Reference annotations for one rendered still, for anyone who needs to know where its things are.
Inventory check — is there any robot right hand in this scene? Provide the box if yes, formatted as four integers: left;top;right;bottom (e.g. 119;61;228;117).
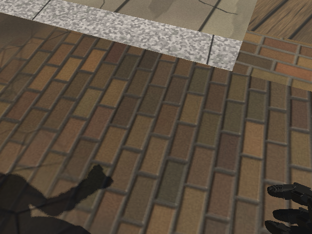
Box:
264;182;312;234

